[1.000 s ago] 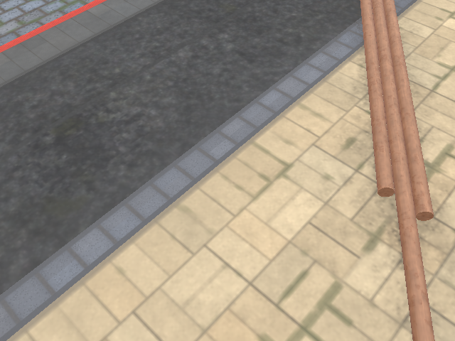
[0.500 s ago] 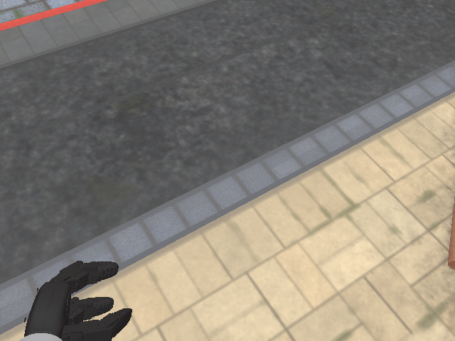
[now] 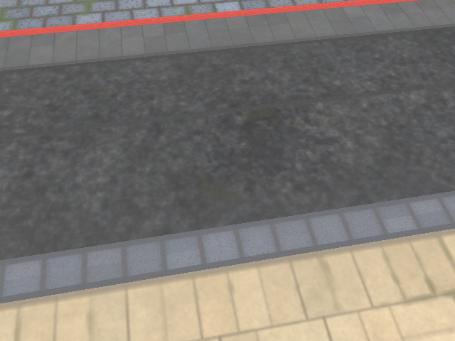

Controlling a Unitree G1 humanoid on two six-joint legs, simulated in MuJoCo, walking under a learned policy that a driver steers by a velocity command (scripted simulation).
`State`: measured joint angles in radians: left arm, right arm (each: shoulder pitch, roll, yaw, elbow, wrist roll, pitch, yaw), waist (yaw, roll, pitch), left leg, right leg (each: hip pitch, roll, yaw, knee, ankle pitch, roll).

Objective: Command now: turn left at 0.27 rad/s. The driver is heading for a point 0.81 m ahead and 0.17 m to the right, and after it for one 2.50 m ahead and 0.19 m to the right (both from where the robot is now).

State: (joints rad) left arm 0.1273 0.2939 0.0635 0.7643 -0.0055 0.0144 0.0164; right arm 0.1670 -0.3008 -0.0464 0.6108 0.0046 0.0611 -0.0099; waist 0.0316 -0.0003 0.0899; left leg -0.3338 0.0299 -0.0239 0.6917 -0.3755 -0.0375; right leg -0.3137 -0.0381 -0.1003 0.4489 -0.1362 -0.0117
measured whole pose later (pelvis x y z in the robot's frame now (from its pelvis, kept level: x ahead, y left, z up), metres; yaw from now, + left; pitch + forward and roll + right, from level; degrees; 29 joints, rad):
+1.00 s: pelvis +0.22 -0.02 -0.02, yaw +2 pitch +2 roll +1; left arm -0.03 0.26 0.02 0.69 -0.02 -0.09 -0.05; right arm 0.49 -0.28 -0.06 0.89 0.02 -0.05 -0.01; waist -0.09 -0.01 0.04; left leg 0.14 0.02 0.00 0.30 -0.46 -0.02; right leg -0.51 -0.01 -0.03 0.52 -0.06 -0.07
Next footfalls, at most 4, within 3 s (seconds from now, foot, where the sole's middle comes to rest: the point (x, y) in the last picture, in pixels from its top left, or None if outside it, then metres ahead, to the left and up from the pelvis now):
0.04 left None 0.05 0.12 -0.77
0.34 right None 0.03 -0.12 -0.77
1.00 right None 0.40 -0.12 -0.77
1.56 left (201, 255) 0.69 0.12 -0.77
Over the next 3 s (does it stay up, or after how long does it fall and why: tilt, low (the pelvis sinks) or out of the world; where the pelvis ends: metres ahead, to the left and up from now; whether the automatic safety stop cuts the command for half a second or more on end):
stays up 0.88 -0.02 0.00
